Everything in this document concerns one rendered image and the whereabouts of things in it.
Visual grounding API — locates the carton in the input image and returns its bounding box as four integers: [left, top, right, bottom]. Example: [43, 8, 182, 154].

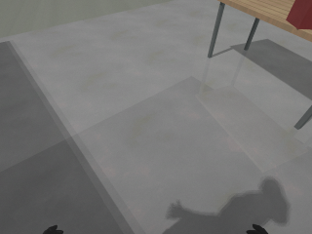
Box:
[286, 0, 312, 30]

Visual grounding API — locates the table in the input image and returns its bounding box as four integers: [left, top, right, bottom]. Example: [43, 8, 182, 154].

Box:
[208, 0, 312, 130]

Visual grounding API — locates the right robot hand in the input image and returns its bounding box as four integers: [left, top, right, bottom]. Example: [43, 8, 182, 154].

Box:
[246, 224, 268, 234]

